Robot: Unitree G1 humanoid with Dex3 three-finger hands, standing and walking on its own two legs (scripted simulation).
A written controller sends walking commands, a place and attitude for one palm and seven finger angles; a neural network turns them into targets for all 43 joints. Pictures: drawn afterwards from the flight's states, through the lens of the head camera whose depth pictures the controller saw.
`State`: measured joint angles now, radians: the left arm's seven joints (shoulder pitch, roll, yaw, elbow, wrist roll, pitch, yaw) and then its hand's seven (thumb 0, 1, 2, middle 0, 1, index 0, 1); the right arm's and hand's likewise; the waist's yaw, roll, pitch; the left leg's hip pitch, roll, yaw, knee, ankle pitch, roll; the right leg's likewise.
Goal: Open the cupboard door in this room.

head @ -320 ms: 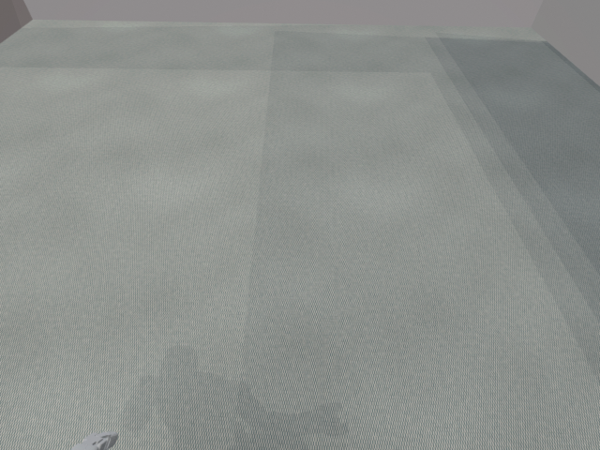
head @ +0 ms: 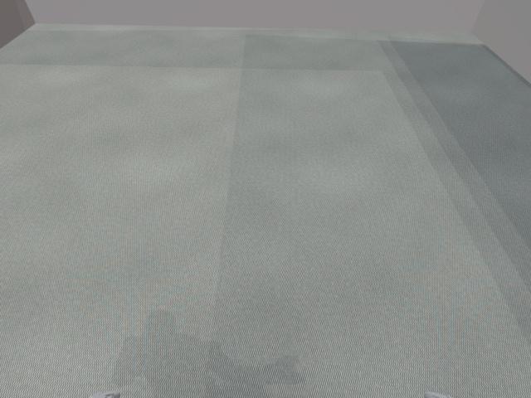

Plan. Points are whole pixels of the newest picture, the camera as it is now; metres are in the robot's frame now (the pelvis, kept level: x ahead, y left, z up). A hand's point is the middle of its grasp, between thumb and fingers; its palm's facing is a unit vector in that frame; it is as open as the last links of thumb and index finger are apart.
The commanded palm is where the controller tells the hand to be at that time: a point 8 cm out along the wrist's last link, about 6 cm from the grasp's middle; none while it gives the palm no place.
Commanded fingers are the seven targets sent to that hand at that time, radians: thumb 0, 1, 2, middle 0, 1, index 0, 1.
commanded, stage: stand and wait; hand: left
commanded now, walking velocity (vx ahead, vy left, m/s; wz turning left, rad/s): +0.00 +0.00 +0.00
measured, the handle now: out of the picture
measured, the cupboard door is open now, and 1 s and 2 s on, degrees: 0 0 0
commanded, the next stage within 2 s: turn or walk to find it in 0.58 s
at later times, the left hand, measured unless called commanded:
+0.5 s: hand out of the picture +0.06 +0.24 -0.15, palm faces -0.03 -0.94 -0.35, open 7.4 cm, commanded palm none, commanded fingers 0.00 0.90 0.90 -0.20 -0.30 -0.20 -0.30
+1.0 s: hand out of the picture +0.02 +0.21 -0.18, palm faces +0.08 -0.96 -0.25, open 7.4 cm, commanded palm none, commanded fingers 0.00 0.90 0.90 -0.20 -0.30 -0.20 -0.30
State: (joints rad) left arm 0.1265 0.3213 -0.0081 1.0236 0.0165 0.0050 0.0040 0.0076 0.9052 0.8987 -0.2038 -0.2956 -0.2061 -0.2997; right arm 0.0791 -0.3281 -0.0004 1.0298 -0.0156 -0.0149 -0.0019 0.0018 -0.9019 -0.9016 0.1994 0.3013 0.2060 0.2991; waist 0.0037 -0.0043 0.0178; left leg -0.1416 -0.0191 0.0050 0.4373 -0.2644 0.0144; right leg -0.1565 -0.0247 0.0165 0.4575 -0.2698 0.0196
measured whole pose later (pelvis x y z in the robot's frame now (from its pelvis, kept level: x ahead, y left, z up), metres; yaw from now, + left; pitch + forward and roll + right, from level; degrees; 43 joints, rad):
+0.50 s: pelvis -0.02 -0.01 +0.00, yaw +0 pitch -2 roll +0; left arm 0.13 0.34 0.00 1.09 0.01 0.00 0.00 0.01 0.91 0.90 -0.20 -0.30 -0.21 -0.30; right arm 0.12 -0.35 0.00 1.11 -0.01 -0.01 0.00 0.00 -0.90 -0.90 0.20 0.30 0.20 0.30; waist -0.01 0.00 0.03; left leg -0.13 0.00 0.00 0.38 -0.21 -0.01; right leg -0.15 0.00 0.01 0.40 -0.22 0.00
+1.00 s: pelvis -0.03 +0.00 -0.01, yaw +5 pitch +0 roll +0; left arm 0.18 0.25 0.02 0.97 0.02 0.06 0.03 0.01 0.91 0.90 -0.20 -0.30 -0.20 -0.30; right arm 0.20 -0.21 -0.02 1.00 -0.02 0.03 0.01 0.00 -0.91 -0.90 0.20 0.30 0.20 0.30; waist -0.01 -0.03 0.06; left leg -0.32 -0.06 -0.07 0.61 -0.29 0.02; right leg -0.32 -0.05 -0.04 0.73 -0.42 0.02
